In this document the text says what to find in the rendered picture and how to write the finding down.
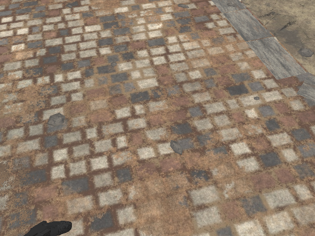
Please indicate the left robot hand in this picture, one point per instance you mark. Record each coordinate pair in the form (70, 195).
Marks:
(54, 228)

